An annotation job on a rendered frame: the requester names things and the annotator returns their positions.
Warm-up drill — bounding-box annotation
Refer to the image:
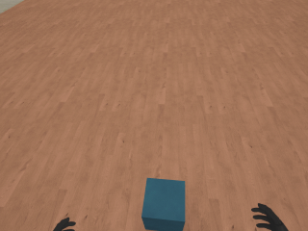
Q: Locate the robot left hand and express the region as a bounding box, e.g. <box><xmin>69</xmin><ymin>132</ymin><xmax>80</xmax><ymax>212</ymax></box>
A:
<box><xmin>53</xmin><ymin>218</ymin><xmax>76</xmax><ymax>231</ymax></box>

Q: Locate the robot right hand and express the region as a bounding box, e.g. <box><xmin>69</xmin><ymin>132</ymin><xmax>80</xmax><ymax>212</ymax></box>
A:
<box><xmin>251</xmin><ymin>203</ymin><xmax>289</xmax><ymax>231</ymax></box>

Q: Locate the carton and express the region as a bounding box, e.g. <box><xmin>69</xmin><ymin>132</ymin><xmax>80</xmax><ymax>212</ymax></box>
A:
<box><xmin>141</xmin><ymin>178</ymin><xmax>186</xmax><ymax>231</ymax></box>

